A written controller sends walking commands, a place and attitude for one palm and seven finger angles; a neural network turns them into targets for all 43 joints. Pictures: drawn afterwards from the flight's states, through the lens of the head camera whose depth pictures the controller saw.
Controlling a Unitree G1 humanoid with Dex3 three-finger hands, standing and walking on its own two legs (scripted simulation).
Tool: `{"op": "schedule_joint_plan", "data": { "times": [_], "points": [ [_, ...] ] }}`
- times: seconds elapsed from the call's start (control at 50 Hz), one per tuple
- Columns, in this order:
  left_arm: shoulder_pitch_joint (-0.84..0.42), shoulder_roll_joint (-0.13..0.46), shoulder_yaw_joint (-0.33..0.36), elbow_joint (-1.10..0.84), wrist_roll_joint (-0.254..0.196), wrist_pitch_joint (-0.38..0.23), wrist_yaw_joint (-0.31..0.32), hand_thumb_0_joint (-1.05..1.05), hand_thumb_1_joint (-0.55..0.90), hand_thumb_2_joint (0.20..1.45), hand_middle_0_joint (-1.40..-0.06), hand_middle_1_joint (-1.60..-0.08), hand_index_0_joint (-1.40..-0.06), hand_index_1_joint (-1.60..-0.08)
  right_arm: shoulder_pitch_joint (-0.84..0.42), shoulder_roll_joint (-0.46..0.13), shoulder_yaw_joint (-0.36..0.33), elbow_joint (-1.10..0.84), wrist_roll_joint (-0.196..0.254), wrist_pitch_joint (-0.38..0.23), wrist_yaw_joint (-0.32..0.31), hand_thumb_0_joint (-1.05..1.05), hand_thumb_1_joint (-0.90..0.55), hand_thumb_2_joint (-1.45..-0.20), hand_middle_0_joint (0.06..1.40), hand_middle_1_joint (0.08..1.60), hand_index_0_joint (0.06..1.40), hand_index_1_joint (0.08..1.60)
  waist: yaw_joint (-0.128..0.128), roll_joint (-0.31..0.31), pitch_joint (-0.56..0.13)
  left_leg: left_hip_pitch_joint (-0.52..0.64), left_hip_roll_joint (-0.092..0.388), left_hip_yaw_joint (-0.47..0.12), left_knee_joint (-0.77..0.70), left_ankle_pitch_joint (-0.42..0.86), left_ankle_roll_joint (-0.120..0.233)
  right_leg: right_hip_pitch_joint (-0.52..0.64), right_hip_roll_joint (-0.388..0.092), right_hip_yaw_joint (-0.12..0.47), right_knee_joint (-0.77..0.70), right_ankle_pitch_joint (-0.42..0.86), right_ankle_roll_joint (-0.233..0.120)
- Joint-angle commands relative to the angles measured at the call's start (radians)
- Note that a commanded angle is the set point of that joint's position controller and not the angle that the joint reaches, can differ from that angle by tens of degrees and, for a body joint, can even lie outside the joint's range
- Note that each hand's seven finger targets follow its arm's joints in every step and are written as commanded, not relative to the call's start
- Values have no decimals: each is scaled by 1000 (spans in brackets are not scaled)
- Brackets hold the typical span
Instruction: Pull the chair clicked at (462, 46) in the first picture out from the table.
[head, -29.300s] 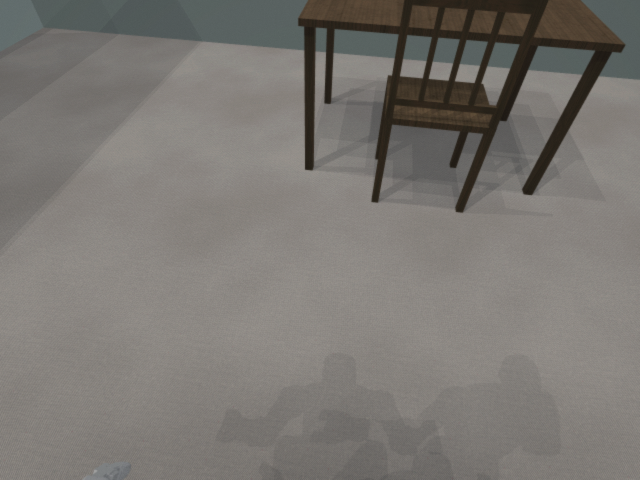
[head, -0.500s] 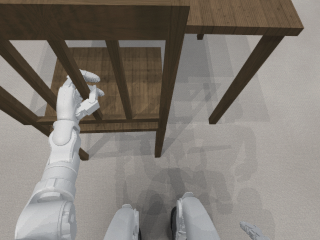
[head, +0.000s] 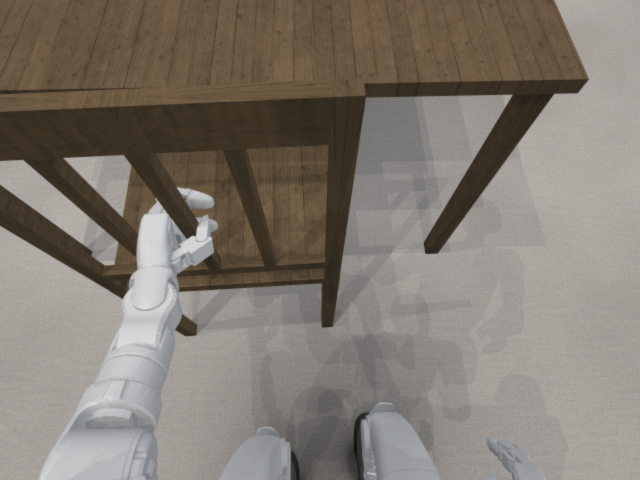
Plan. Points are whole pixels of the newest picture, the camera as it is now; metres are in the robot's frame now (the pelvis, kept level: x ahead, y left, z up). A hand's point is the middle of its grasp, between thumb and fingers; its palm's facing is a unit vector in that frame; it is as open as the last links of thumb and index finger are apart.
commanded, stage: step backward, pulling the chair out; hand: left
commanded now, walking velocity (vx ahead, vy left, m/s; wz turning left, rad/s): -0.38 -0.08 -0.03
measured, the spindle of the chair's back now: (186, 221) +0.44 +0.17 -0.02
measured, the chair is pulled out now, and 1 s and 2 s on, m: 0.04 0.14 0.14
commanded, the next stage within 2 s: none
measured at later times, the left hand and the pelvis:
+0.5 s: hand (221, 259) +0.38 +0.12 -0.03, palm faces +0.04 -0.98 -0.18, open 5.1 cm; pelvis -0.01 -0.01 +0.04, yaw -2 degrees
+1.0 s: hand (226, 306) +0.32 +0.11 -0.03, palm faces +0.03 -0.98 -0.20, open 5.1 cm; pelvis -0.05 -0.01 +0.04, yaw -1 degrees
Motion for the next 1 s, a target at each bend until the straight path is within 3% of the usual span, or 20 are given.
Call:
{"op": "schedule_joint_plan", "data": {
  "times": [0.0, 0.06, 0.1, 0.2, 0.28, 0.34, 0.38, 0.5, 0.56, 0.58, 0.6, 0.68, 0.76, 0.78, 0.84, 0.88, 0.96, 0.98],
  "points": [
    [-319, 199, -21, -24, 78, 0, 62, 0, 900, 900, -500, -1450, -500, -1450, 126, -166, -58, -27, -4, 14, -47, 0, -900, -900, 200, 300, 200, 300, -18, -7, -450, 258, 89, -103, -267, 387, -23, 477, -58, 72, -148, 456, -2],
    [-366, 188, -40, 53, 82, -13, 56, 0, 900, 900, -500, -1450, -500, -1450, 155, -164, -69, 15, -14, 18, -46, 0, -900, -900, 200, 300, 200, 300, -14, 119, -449, 408, 133, -120, -263, 713, -34, 432, -48, 78, -174, 543, 5],
    [-364, 179, -49, 80, 89, -19, 50, 0, 900, 900, -500, -1450, -500, -1450, 175, -163, -76, 39, -18, 18, -45, 0, -900, -900, 200, 300, 200, 300, -11, 135, -468, 491, 153, -127, -260, 894, -46, 432, -41, 82, -195, 574, 4],
    [-333, 170, -54, 106, 84, -30, 30, 0, 900, 900, -500, -1450, -500, -1450, 173, -162, -85, 69, -22, 12, -41, 0, -900, -900, 200, 300, 200, 300, 5, 149, -457, 579, 179, -138, -296, 1007, -63, 436, -24, 82, -235, 464, -2],
    [-299, 199, -32, 92, 79, -42, 30, 0, 900, 900, -500, -1450, -500, -1450, 157, -169, -90, 76, -21, 7, -44, 0, -900, -900, 200, 300, 200, 300, 15, 118, -441, 551, 181, -122, -325, 916, -62, 492, -36, 103, -268, 525, -11],
    [-312, 195, -48, 77, 79, -49, 35, 0, 900, 900, -500, -1450, -500, -1450, 152, -169, -88, 82, -15, 6, -49, 0, -900, -900, 200, 300, 200, 300, 5, 63, -442, 482, 158, -94, -331, 730, -67, 566, -76, 126, -285, 656, -23],
    [-306, 230, -21, 89, 82, -50, 47, 0, 900, 900, -500, -1450, -500, -1450, 150, -175, -90, 86, -13, 6, -54, 0, -900, -900, 200, 300, 200, 300, 3, 27, -448, 441, 140, -85, -339, 611, -64, 596, -89, 136, -294, 679, -22],
    [-316, 222, -39, 86, 81, -63, 62, 0, 900, 900, -500, -1450, -500, -1450, 128, -173, -81, 102, -3, -10, -55, 0, -900, -900, 200, 300, 200, 300, 7, 69, -442, 421, 130, -90, -394, 457, -49, 598, -79, 123, -317, 516, -6],
    [-318, 216, -50, 85, 77, -67, 66, 0, 900, 900, -500, -1450, -500, -1450, 118, -170, -77, 105, 2, -20, -54, 0, -900, -900, 200, 300, 200, 300, 5, 41, -421, 408, 121, -84, -402, 393, -45, 591, -80, 124, -336, 447, -2],
    [-317, 244, -29, 84, 77, -69, 69, 0, 900, 900, -500, -1450, -500, -1450, 118, -180, -80, 104, 3, -23, -57, 0, -900, -900, 200, 300, 200, 300, 8, 33, -421, 403, 121, -90, -409, 376, -43, 593, -78, 126, -342, 428, -1],
    [-313, 226, -45, 80, 77, -71, 69, 0, 900, 900, -500, -1450, -500, -1450, 108, -174, -77, 101, 4, -26, -56, 0, -900, -900, 200, 300, 200, 300, 10, 52, -416, 399, 119, -85, -414, 351, -43, 599, -81, 128, -347, 404, 0],
    [-329, 252, -32, 99, 77, -81, 78, 0, 900, 900, -500, -1450, -500, -1450, 106, -179, -77, 111, 10, -45, -57, 0, -900, -900, 200, 300, 200, 300, 6, -2, -375, 394, 100, -73, -417, 227, -36, 566, -88, 143, -403, 261, 7],
    [-361, 234, -61, 105, 76, -99, 79, 0, 900, 900, -500, -1450, -500, -1450, 99, -172, -70, 116, 16, -71, -57, 0, -900, -900, 200, 300, 200, 300, 5, -15, -337, 411, 74, -52, -407, 121, -34, 529, -117, 170, -477, 119, 8],
    [-354, 259, -40, 116, 79, -101, 83, 0, 900, 900, -500, -1450, -500, -1450, 105, -180, -73, 121, 17, -76, -58, 0, -900, -900, 200, 300, 200, 300, 6, -31, -331, 418, 70, -53, -407, 110, -33, 524, -116, 174, -495, 97, 10],
    [-360, 230, -67, 123, 78, -109, 80, 0, 900, 900, -500, -1450, -500, -1450, 99, -176, -67, 125, 19, -98, -58, 0, -900, -900, 200, 300, 200, 300, 12, -13, -331, 427, 76, -60, -428, 106, -29, 528, -111, 165, -494, 65, 12],
    [-359, 252, -52, 120, 79, -113, 83, 0, 900, 900, -500, -1450, -500, -1450, 98, -186, -70, 127, 20, -108, -61, 0, -900, -900, 200, 300, 200, 300, 15, -1, -325, 428, 81, -67, -442, 102, -27, 526, -103, 159, -496, 45, 13],
    [-357, 219, -76, 124, 79, -120, 77, 0, 900, 900, -500, -1450, -500, -1450, 96, -181, -63, 128, 21, -127, -65, 0, -900, -900, 200, 300, 200, 300, 22, 22, -324, 423, 103, -83, -473, 139, -24, 530, -79, 129, -442, 76, 11],
    [-351, 248, -51, 121, 82, -119, 80, 0, 900, 900, -500, -1450, -500, -1450, 95, -188, -67, 129, 18, -130, -69, 0, -900, -900, 200, 300, 200, 300, 24, 23, -325, 429, 112, -91, -480, 159, -20, 524, -66, 125, -429, 90, 15]
  ]
}}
